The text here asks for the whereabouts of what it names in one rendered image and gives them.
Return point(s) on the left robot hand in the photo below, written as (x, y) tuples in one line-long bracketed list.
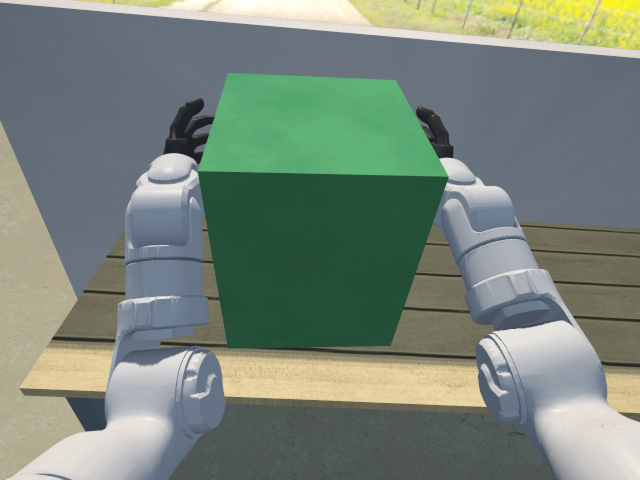
[(183, 127)]

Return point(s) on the right robot hand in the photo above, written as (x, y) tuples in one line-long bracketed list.
[(437, 134)]

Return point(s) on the left robot forearm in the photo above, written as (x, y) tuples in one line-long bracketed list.
[(163, 254)]

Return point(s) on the right robot forearm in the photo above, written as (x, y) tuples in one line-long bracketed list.
[(505, 287)]

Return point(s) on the table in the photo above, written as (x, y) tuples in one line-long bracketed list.
[(431, 363)]

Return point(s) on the right robot upper arm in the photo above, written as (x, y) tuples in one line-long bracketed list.
[(545, 379)]

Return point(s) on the carton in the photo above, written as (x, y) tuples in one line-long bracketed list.
[(319, 196)]

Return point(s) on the left robot upper arm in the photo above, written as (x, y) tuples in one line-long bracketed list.
[(159, 402)]

